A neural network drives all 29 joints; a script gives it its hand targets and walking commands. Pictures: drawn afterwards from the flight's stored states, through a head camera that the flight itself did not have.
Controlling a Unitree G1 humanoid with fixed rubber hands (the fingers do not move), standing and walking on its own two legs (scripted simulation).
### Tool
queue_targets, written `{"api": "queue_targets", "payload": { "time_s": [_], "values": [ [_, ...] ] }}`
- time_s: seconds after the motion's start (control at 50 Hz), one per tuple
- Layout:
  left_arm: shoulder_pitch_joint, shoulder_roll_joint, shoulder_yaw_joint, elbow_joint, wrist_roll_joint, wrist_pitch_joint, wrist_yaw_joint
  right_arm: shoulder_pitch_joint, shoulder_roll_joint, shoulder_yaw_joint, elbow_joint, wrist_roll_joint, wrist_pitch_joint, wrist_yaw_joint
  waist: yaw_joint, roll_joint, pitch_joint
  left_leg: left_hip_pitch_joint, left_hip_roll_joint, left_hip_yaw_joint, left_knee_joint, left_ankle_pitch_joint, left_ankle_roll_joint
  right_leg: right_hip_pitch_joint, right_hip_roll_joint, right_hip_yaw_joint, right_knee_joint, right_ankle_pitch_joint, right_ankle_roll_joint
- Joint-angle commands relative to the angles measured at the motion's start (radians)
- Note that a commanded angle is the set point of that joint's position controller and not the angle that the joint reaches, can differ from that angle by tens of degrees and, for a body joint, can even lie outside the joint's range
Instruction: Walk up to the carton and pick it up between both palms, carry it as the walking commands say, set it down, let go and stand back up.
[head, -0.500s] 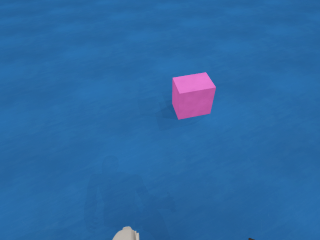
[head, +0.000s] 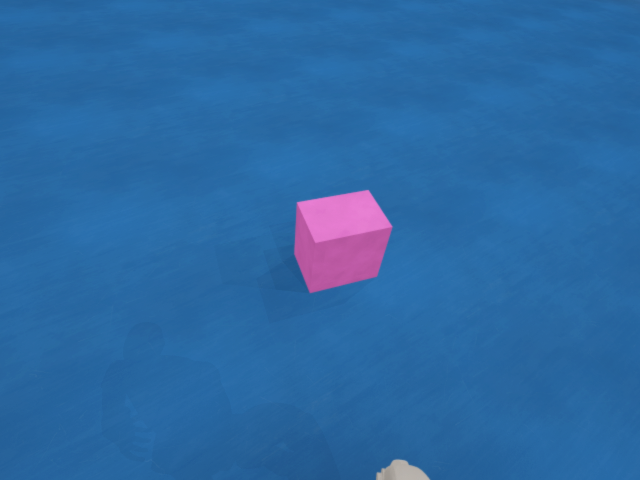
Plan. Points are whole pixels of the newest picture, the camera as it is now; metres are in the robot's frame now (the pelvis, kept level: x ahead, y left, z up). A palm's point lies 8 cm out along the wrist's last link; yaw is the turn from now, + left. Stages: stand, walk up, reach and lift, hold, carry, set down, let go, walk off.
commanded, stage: walk up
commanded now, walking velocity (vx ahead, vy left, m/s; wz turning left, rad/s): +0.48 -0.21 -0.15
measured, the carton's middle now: (339, 241) +1.08 -0.11 -0.64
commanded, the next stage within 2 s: none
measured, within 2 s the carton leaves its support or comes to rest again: neither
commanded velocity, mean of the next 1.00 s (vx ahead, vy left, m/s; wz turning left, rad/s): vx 0.45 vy -0.06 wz -0.03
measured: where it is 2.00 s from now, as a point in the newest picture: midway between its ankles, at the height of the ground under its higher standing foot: (339, 364)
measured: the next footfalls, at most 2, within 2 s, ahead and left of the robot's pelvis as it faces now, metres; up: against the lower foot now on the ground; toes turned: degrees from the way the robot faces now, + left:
right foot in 0.22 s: +0.25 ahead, -0.22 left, +0.00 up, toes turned -10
left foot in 0.70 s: +0.54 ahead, +0.05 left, +0.00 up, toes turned +8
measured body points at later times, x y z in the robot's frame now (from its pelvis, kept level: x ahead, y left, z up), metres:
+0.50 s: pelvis +0.26 -0.09 +0.00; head +0.28 -0.12 +0.45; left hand +0.24 +0.15 -0.14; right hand +0.35 -0.34 -0.15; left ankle +0.32 +0.06 -0.67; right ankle +0.21 -0.21 -0.75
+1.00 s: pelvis +0.49 -0.06 +0.00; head +0.52 -0.02 +0.45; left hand +0.56 +0.19 -0.16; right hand +0.46 -0.30 -0.13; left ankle +0.50 +0.05 -0.75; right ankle +0.54 -0.24 -0.66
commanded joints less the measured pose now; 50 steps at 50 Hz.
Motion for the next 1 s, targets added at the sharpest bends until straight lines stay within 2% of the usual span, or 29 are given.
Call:
{"api": "queue_targets", "payload": {
  "time_s": [0.0, 0.06, 0.1, 0.14, 0.16, 0.18, 0.2, 0.22, 0.24, 0.28, 0.32, 0.38, 0.42, 0.48, 0.52, 0.56, 0.6, 0.62, 0.64, 0.66, 0.68, 0.7, 0.72, 0.74, 0.76, 0.8, 0.88, 0.96, 0.98],
  "values": [
    [-0.067, -0.015, -0.018, -0.068, -0.015, -0.011, -0.023, 0.005, -0.168, -0.034, -0.052, 0.000, -0.027, -0.004, -0.014, 0.227, 0.096, -0.089, 0.195, -0.091, -0.266, -0.081, 0.052, 0.044, -0.010, -0.043, -0.309, 0.042, 0.002],
    [-0.155, 0.005, -0.009, -0.086, -0.016, -0.018, -0.028, 0.063, -0.199, -0.045, -0.027, -0.003, -0.020, -0.010, -0.041, 0.157, 0.093, -0.025, 0.248, -0.121, -0.274, -0.067, 0.077, 0.080, -0.014, -0.073, -0.402, -0.020, -0.004],
    [-0.156, 0.008, -0.008, -0.088, -0.008, -0.026, -0.031, 0.072, -0.220, -0.051, -0.022, 0.001, -0.017, -0.009, -0.036, 0.174, 0.063, 0.016, 0.256, -0.091, -0.225, 0.032, 0.073, 0.124, -0.015, -0.072, -0.450, -0.054, -0.009],
    [-0.104, 0.036, 0.000, -0.067, -0.002, -0.038, -0.021, 0.041, -0.234, -0.059, -0.025, -0.003, -0.013, -0.008, -0.006, 0.206, 0.014, 0.037, 0.243, -0.053, -0.134, 0.122, 0.064, 0.209, 0.007, -0.101, -0.491, -0.092, -0.013],
    [-0.017, 0.046, 0.003, -0.027, -0.001, -0.053, -0.007, 0.026, -0.192, -0.051, -0.017, -0.002, -0.008, 0.004, 0.041, 0.203, -0.048, 0.008, 0.172, 0.027, 0.015, 0.109, 0.051, 0.363, 0.035, -0.139, -0.559, -0.094, -0.024],
    [0.137, 0.106, 0.022, 0.035, 0.005, -0.071, 0.011, 0.063, -0.138, -0.035, -0.010, -0.003, -0.001, 0.014, 0.097, 0.059, -0.164, -0.147, 0.078, 0.065, 0.303, 0.069, 0.039, 0.655, 0.050, -0.133, -0.568, -0.158, -0.037],
    [0.285, 0.243, 0.052, 0.066, 0.018, -0.087, 0.031, 0.105, -0.025, -0.005, -0.046, 0.001, -0.004, 0.019, 0.142, -0.319, -0.247, -0.417, -0.020, 0.016, 0.637, -0.334, 0.012, 0.863, -0.230, 0.271, -0.678, -0.283, -0.097],
    [0.326, 0.278, 0.053, 0.070, 0.007, -0.089, 0.049, 0.047, -0.032, -0.001, -0.082, 0.006, -0.007, 0.018, 0.155, -0.346, -0.241, -0.547, -0.039, -0.067, 0.811, -0.380, 0.014, 0.882, -0.358, 0.475, -0.804, -0.270, -0.154],
    [0.280, 0.231, 0.047, 0.075, 0.000, -0.082, 0.054, -0.033, -0.076, -0.006, -0.106, 0.002, -0.009, 0.020, 0.151, -0.208, -0.199, -0.568, 0.016, -0.127, 0.857, -0.290, 0.021, 0.809, -0.341, 0.420, -0.810, -0.274, -0.187],
    [0.137, 0.128, 0.014, 0.050, 0.004, -0.101, 0.049, -0.085, -0.083, -0.012, -0.084, 0.008, -0.013, 0.028, 0.087, -0.078, -0.065, -0.548, 0.051, -0.155, 0.832, -0.125, 0.017, 0.617, -0.253, 0.291, -0.792, -0.061, -0.162],
    [0.102, 0.096, -0.002, 0.036, -0.003, -0.112, 0.052, 0.004, -0.053, -0.026, -0.037, -0.002, 0.017, 0.033, 0.041, -0.013, -0.061, -0.471, 0.055, -0.176, 0.823, -0.035, 0.006, 0.540, -0.249, 0.218, -0.791, 0.114, -0.133],
    [0.103, 0.069, -0.025, 0.045, -0.015, -0.121, 0.059, -0.050, -0.049, -0.034, -0.048, -0.008, 0.050, 0.055, 0.009, -0.079, -0.009, -0.487, 0.049, -0.161, 0.745, 0.064, -0.008, 0.515, -0.206, 0.087, -0.831, 0.134, -0.121],
    [0.138, 0.054, -0.031, 0.060, -0.014, -0.124, 0.059, -0.130, -0.052, -0.031, -0.074, -0.008, 0.062, 0.066, 0.017, -0.126, 0.041, -0.507, 0.037, -0.132, 0.670, 0.111, -0.020, 0.506, -0.187, 0.047, -0.856, 0.138, -0.115],
    [0.151, 0.064, -0.037, 0.064, -0.015, -0.124, 0.065, -0.254, -0.047, -0.022, -0.107, -0.002, 0.056, 0.077, 0.030, -0.085, 0.097, -0.455, 0.013, -0.084, 0.462, 0.190, -0.036, 0.463, -0.159, -0.018, -0.872, 0.152, -0.114],
    [0.157, 0.080, -0.032, 0.074, -0.013, -0.121, 0.066, -0.334, -0.041, -0.016, -0.129, 0.011, 0.049, 0.084, 0.044, -0.126, 0.100, -0.400, -0.012, -0.045, 0.305, 0.202, -0.043, 0.473, -0.133, -0.067, -0.883, 0.159, -0.108],
    [0.211, 0.096, -0.028, 0.100, -0.016, -0.108, 0.062, -0.387, -0.044, -0.008, -0.167, 0.015, 0.038, 0.079, 0.066, -0.209, 0.086, -0.330, -0.035, -0.014, 0.224, 0.145, -0.033, 0.493, -0.096, -0.081, -0.893, -0.003, -0.123],
    [0.236, 0.092, -0.031, 0.120, -0.016, -0.099, 0.066, -0.379, -0.069, -0.015, -0.172, 0.001, 0.029, 0.068, 0.067, -0.140, 0.064, -0.269, -0.037, 0.013, 0.172, 0.099, -0.020, 0.516, -0.132, -0.059, -0.820, 0.037, -0.136],
    [0.255, 0.080, -0.038, 0.129, -0.017, -0.098, 0.068, -0.315, -0.084, -0.024, -0.149, -0.002, 0.021, 0.058, 0.041, -0.052, 0.011, -0.161, -0.052, 0.016, 0.139, 0.101, -0.007, 0.500, -0.114, -0.074, -0.699, 0.130, -0.128],
    [0.261, 0.073, -0.039, 0.130, -0.014, -0.096, 0.068, -0.157, -0.127, -0.044, -0.100, -0.007, 0.011, 0.045, -0.026, 0.063, -0.100, 0.036, -0.074, 0.006, 0.128, 0.069, 0.022, 0.461, -0.079, -0.103, -0.491, 0.217, -0.116],
    [0.240, 0.071, -0.033, 0.111, -0.017, -0.096, 0.066, 0.017, -0.198, -0.069, -0.056, -0.017, 0.000, 0.031, -0.103, 0.166, -0.210, 0.250, 0.051, -0.139, 0.091, 0.067, 0.068, 0.307, -0.025, -0.124, -0.248, 0.040, -0.092],
    [0.263, 0.023, -0.033, 0.063, -0.016, -0.098, 0.063, 0.175, -0.331, -0.097, -0.033, -0.029, -0.004, 0.019, -0.128, 0.405, -0.309, 0.429, 0.326, -0.553, -0.018, 0.018, 0.119, 0.073, 0.098, -0.095, 0.048, -0.444, -0.054],
    [0.260, 0.040, -0.030, 0.053, -0.022, -0.088, 0.071, 0.210, -0.330, -0.079, -0.029, -0.021, 0.003, 0.012, -0.128, 0.267, -0.319, 0.414, 0.419, -0.709, -0.103, -0.014, 0.185, -0.004, 0.056, 0.007, 0.196, -0.454, -0.059],
    [0.230, 0.078, -0.011, 0.082, -0.018, -0.081, 0.070, 0.123, -0.292, -0.066, -0.040, -0.003, 0.004, 0.006, -0.088, 0.088, -0.254, 0.288, 0.434, -0.717, -0.094, 0.093, 0.156, -0.010, 0.027, 0.076, 0.253, -0.376, -0.045],
    [0.215, 0.053, -0.011, 0.087, -0.017, -0.074, 0.065, 0.028, -0.246, -0.056, -0.064, 0.002, -0.005, 0.001, -0.057, 0.057, -0.165, 0.166, 0.396, -0.624, -0.081, 0.284, 0.142, 0.006, 0.012, 0.088, 0.246, -0.307, -0.037],
    [0.214, 0.008, -0.014, 0.096, -0.015, -0.066, 0.060, -0.013, -0.175, -0.040, -0.059, -0.003, -0.011, 0.000, -0.023, 0.076, -0.081, 0.072, 0.322, -0.491, -0.075, 0.406, 0.118, 0.029, -0.009, 0.079, 0.224, -0.250, -0.028],
    [0.232, -0.028, -0.019, 0.097, -0.010, -0.036, 0.050, -0.087, -0.107, -0.013, -0.069, -0.001, -0.019, -0.001, 0.026, 0.170, -0.027, -0.061, 0.218, -0.268, -0.102, 0.466, 0.069, 0.091, -0.019, 0.032, 0.156, -0.195, -0.006],
    [0.181, -0.006, -0.011, 0.075, -0.003, -0.003, 0.032, -0.074, -0.125, -0.010, -0.078, -0.002, -0.026, 0.003, 0.045, 0.197, -0.010, -0.116, 0.181, -0.150, -0.122, 0.523, 0.070, 0.107, 0.007, -0.021, 0.081, -0.089, 0.021],
    [0.058, -0.005, -0.010, 0.025, -0.005, 0.016, 0.015, -0.015, -0.153, -0.020, -0.064, 0.001, -0.016, -0.008, 0.020, 0.241, 0.008, -0.076, 0.195, -0.103, -0.135, 0.444, 0.083, 0.045, -0.007, -0.032, -0.071, -0.019, 0.023],
    [0.005, -0.003, -0.011, 0.007, -0.006, 0.018, 0.010, 0.006, -0.151, -0.023, -0.064, -0.001, -0.013, -0.010, 0.002, 0.217, 0.012, -0.041, 0.202, -0.115, -0.141, 0.399, 0.090, 0.023, -0.010, -0.033, -0.120, -0.019, 0.019]
  ]
}}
